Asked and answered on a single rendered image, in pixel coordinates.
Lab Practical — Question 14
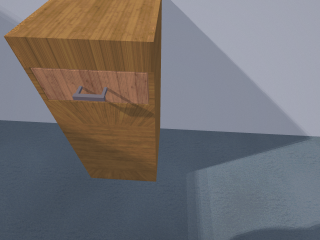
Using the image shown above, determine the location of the cabinet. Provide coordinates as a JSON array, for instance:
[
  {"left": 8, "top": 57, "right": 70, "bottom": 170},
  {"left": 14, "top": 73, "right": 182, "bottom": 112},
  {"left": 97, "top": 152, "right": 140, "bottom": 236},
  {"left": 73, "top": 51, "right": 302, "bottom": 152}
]
[{"left": 4, "top": 0, "right": 162, "bottom": 182}]

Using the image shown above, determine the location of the handle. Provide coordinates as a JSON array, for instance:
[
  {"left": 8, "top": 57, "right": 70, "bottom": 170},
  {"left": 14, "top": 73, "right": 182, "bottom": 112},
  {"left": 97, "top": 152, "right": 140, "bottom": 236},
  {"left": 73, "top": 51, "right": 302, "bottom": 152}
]
[{"left": 72, "top": 86, "right": 108, "bottom": 102}]

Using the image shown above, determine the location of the drawer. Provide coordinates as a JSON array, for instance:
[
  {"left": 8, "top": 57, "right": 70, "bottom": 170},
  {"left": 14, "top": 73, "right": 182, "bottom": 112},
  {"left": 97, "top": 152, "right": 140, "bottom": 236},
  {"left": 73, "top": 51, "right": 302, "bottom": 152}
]
[{"left": 31, "top": 67, "right": 149, "bottom": 104}]

